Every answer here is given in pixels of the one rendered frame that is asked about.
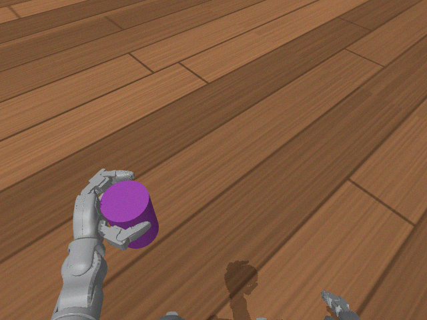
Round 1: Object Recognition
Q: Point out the right robot hand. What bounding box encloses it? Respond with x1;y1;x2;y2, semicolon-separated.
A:
321;291;361;320

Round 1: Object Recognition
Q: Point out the left robot hand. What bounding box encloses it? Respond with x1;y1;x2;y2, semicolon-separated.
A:
73;169;151;251

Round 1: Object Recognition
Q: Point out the left robot arm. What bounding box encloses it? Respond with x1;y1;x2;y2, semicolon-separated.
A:
51;237;107;320

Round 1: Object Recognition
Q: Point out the can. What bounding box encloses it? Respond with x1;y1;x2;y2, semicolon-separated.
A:
100;180;159;249

